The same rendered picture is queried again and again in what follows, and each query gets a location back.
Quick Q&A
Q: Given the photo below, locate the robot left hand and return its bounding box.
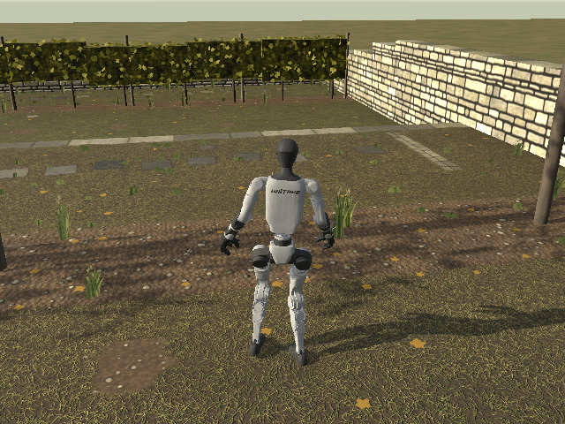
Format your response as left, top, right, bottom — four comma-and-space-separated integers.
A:
220, 233, 239, 255

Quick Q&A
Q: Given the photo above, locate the robot head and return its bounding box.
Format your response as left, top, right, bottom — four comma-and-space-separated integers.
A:
271, 139, 301, 181

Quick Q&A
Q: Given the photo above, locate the left robot forearm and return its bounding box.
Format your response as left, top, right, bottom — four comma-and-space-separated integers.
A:
224, 209, 245, 240

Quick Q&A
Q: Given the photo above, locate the robot right hand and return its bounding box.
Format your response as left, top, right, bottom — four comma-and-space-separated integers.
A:
314, 234, 335, 250

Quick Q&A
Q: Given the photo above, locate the right robot forearm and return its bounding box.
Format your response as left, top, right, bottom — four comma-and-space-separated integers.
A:
318, 212, 333, 239

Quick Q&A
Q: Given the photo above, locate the robot left foot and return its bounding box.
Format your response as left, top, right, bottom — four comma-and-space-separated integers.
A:
249, 333, 266, 356

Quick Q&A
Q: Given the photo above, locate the robot left upper arm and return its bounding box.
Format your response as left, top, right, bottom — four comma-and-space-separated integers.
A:
237, 177, 267, 223

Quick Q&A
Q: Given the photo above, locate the robot right upper arm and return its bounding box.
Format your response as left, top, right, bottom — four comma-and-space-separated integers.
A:
304, 178, 327, 225

